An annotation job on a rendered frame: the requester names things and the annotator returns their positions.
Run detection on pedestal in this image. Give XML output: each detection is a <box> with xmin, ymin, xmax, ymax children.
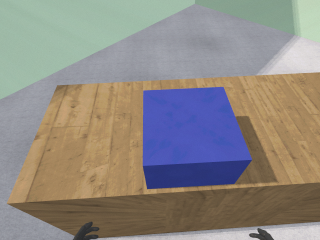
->
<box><xmin>7</xmin><ymin>72</ymin><xmax>320</xmax><ymax>238</ymax></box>

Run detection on carton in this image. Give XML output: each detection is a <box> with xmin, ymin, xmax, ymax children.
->
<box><xmin>142</xmin><ymin>87</ymin><xmax>252</xmax><ymax>189</ymax></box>

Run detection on robot right hand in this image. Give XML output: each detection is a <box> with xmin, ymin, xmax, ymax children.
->
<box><xmin>249</xmin><ymin>228</ymin><xmax>274</xmax><ymax>240</ymax></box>

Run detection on robot left hand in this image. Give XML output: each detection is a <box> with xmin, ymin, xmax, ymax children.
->
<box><xmin>73</xmin><ymin>221</ymin><xmax>99</xmax><ymax>240</ymax></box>

